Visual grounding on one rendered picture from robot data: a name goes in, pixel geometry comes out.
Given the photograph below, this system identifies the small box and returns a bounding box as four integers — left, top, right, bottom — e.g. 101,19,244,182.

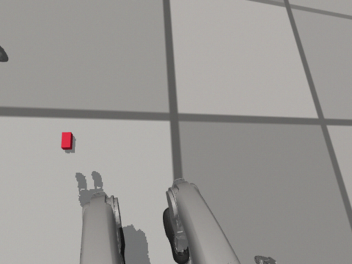
61,132,73,150

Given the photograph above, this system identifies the right robot foot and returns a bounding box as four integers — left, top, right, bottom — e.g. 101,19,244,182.
163,208,189,264

